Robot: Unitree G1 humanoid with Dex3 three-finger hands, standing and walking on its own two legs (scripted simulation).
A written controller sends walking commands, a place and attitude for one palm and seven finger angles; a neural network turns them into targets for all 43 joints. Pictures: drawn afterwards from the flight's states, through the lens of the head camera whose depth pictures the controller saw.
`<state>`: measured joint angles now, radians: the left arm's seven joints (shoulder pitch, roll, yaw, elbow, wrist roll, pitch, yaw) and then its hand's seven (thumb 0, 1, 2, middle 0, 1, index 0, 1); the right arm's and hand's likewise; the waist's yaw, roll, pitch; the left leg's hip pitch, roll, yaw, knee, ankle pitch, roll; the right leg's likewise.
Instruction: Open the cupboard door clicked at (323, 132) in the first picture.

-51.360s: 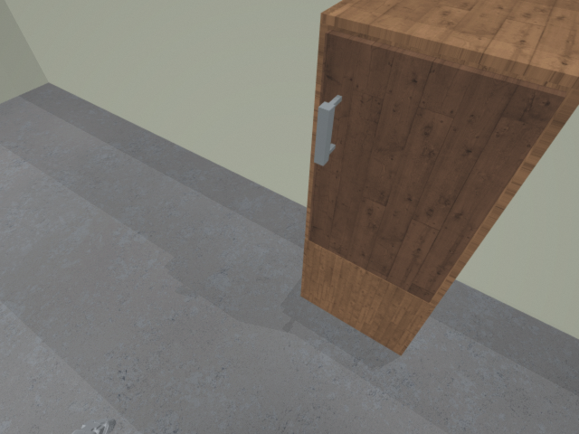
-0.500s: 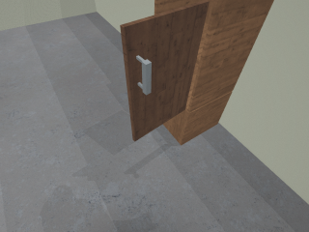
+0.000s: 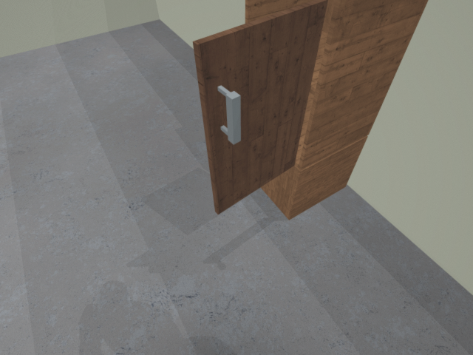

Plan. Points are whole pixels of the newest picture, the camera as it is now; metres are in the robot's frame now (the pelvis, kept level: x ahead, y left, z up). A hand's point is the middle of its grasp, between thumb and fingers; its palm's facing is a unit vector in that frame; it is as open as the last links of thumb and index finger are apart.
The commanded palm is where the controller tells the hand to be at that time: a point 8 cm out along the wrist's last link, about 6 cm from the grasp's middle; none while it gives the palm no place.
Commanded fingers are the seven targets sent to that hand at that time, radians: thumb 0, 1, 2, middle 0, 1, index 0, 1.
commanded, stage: let the arm hang, fingers relaxed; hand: left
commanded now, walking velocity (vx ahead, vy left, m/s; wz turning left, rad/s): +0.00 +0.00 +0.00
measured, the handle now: (228, 115) +0.61 +0.06 +0.06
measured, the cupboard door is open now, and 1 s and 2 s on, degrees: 96 96 96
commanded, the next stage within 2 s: look to check the result in 0.32 s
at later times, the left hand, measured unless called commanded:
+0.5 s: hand out of the picture +0.07 +0.21 -0.16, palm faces -0.01 -0.95 -0.30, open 7.4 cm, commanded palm none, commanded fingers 0.00 0.90 0.90 -0.20 -0.30 -0.20 -0.30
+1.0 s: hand out of the picture +0.10 +0.21 -0.15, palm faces -0.03 -0.95 -0.32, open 7.4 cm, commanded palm none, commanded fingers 0.00 0.90 0.90 -0.20 -0.30 -0.20 -0.30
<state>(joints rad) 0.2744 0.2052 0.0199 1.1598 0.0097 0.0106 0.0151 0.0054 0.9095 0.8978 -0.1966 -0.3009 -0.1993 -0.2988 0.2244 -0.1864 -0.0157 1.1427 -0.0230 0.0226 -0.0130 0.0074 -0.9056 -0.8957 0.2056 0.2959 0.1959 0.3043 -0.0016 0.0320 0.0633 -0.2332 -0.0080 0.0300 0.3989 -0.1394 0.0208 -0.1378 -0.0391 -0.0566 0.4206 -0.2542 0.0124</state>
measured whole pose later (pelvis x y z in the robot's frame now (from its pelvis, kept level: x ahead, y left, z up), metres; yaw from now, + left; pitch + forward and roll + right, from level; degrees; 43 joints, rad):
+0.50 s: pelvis +0.01 -0.02 +0.00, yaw -1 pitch -2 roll +0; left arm 0.14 0.27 0.02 1.13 0.01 -0.01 0.01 0.00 0.90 0.90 -0.20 -0.30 -0.20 -0.30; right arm 0.14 -0.29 -0.02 1.14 -0.02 0.01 -0.01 0.01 -0.91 -0.90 0.21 0.30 0.20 0.30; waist -0.02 0.03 0.06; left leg -0.19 0.02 0.03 0.35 -0.13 -0.01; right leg -0.09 -0.01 -0.06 0.35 -0.23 -0.01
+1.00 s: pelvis +0.03 -0.02 +0.01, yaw -1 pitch -1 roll +0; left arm 0.12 0.29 0.02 1.14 0.01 -0.02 0.01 0.01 0.90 0.90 -0.20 -0.30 -0.20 -0.30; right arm 0.09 -0.30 -0.01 1.14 -0.02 0.00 -0.01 0.01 -0.90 -0.90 0.21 0.30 0.20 0.30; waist -0.01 0.02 0.07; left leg -0.15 0.03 0.03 0.32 -0.14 -0.02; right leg -0.05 0.00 -0.05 0.30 -0.23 -0.02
